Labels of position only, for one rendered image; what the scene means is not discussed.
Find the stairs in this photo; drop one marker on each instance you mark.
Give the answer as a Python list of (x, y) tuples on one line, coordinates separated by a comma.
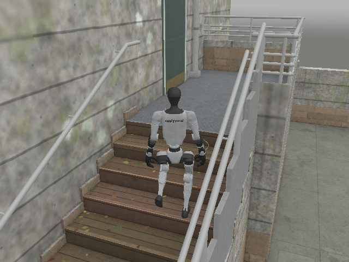
[(121, 222)]

